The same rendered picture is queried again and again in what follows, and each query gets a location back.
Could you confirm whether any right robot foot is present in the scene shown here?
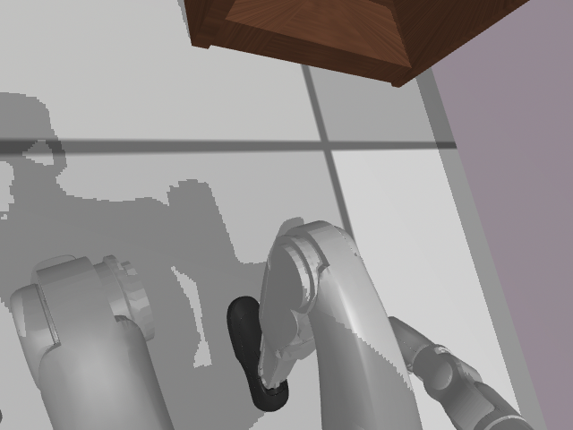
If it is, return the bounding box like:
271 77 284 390
227 297 288 412

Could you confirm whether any right robot hand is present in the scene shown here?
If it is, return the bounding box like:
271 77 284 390
389 316 434 374

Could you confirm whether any bookshelf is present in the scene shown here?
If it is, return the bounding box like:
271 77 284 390
184 0 529 88

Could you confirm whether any right robot arm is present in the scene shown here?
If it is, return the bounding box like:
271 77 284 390
413 344 534 430

